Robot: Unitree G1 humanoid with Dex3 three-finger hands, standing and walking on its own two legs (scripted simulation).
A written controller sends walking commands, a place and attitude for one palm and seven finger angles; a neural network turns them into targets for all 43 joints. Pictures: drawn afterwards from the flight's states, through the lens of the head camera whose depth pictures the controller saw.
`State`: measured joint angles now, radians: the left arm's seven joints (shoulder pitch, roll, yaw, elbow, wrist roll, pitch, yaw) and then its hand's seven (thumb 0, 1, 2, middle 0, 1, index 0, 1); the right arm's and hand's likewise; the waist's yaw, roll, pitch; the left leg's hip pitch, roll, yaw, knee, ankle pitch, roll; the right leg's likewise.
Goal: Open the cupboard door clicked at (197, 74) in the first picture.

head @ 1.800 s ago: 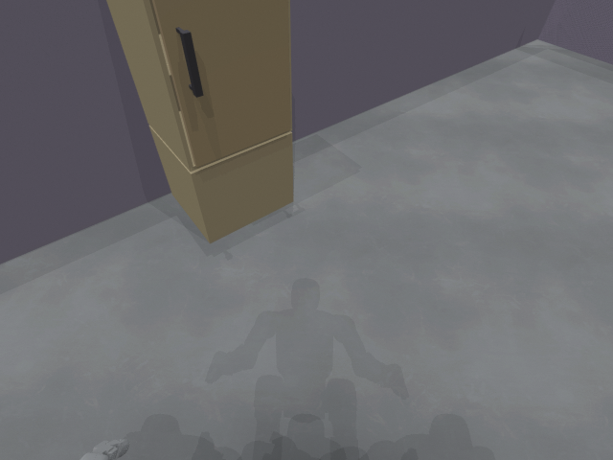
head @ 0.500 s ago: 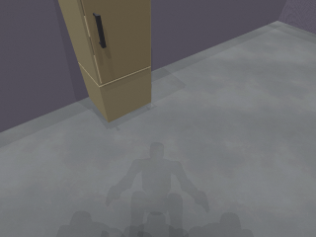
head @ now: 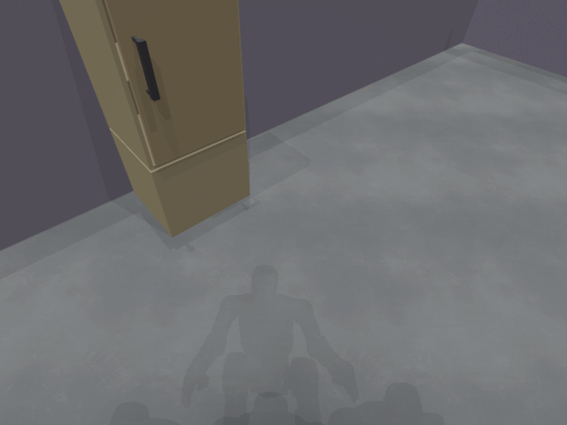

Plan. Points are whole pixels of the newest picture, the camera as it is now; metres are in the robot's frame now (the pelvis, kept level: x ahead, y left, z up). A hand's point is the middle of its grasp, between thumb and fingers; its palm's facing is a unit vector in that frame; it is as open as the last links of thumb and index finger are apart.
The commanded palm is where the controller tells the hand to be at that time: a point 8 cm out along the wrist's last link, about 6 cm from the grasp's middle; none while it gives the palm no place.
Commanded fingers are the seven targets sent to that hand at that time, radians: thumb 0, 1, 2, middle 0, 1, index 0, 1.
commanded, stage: walk to a spot facing it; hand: left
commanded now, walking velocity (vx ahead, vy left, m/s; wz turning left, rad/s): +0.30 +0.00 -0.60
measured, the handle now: (145, 69) +1.03 +0.50 +0.02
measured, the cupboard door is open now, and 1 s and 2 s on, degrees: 0 0 0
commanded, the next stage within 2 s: turn to face it in 1.46 s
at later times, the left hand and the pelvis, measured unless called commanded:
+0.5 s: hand out of the picture +0.15 +0.15 -0.16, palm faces -0.14 -0.97 -0.19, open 7.4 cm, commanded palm none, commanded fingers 0.00 0.90 0.90 -0.20 -0.30 -0.20 -0.30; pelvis +0.17 -0.03 +0.01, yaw -13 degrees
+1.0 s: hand (254, 234) +0.56 +0.11 -0.15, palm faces -0.45 -0.88 -0.16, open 7.4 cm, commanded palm none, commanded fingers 0.00 0.90 0.90 -0.20 -0.30 -0.20 -0.30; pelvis +0.39 -0.02 +0.01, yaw -29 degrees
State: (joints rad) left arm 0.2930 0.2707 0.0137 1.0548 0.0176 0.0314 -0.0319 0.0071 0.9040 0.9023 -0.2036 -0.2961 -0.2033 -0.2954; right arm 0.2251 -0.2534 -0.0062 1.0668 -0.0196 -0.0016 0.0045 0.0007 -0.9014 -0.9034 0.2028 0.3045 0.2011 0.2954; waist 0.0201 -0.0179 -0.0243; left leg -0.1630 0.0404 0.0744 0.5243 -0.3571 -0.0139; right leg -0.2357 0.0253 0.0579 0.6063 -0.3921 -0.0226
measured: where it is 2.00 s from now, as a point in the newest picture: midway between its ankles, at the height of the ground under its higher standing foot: (351, 321)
